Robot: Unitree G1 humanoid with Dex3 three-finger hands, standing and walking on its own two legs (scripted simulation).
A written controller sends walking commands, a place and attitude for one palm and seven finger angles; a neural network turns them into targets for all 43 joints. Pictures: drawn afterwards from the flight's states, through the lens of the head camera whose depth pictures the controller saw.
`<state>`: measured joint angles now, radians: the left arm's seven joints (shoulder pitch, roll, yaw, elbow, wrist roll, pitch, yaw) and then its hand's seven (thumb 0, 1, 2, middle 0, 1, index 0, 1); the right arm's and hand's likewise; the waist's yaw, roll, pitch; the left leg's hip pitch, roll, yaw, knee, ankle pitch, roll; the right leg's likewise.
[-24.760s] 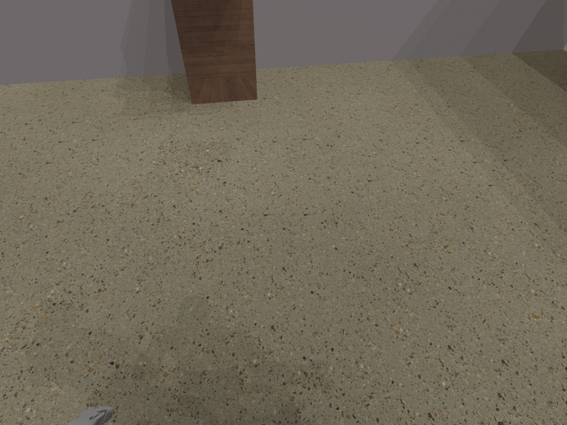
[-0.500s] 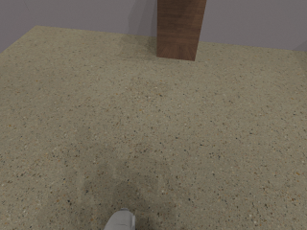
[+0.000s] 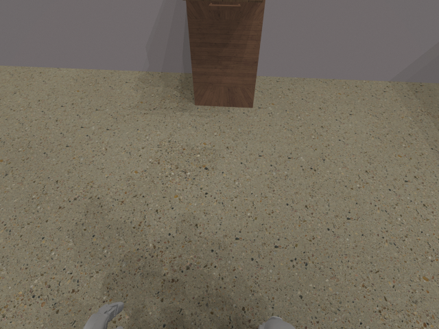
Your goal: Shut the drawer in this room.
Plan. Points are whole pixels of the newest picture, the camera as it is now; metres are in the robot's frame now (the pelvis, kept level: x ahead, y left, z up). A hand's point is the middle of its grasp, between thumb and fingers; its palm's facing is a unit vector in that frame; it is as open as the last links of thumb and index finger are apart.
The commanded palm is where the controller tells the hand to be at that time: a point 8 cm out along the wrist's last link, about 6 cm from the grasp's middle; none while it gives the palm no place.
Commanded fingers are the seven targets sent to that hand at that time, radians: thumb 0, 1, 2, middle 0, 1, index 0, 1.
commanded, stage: turn or walk to find it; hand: left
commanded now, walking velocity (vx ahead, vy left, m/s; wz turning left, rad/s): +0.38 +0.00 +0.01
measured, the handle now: out of the picture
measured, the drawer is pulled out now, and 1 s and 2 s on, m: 0.24 0.24 0.24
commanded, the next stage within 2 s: stand and wait in 0.70 s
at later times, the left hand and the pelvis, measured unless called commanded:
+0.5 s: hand out of the picture +0.13 +0.16 -0.18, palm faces +0.16 -0.98 -0.15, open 7.3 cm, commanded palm none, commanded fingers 0.00 0.90 0.90 -0.20 -0.30 -0.20 -0.30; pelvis +0.23 +0.00 -0.01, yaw +3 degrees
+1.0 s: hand (172, 176) +0.55 +0.17 -0.16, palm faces +0.00 -0.98 -0.21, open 7.3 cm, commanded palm none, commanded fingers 0.00 0.90 0.90 -0.20 -0.30 -0.20 -0.30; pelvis +0.43 -0.01 -0.01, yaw +0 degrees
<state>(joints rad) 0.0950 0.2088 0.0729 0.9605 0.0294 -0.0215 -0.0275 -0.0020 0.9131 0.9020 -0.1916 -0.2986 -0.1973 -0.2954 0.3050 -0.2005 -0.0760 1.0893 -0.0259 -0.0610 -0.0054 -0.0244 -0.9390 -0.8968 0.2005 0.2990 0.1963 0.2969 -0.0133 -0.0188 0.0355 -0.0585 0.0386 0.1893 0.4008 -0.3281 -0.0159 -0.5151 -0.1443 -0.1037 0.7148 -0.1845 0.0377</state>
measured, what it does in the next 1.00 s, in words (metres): walks ahead: right foot, then left foot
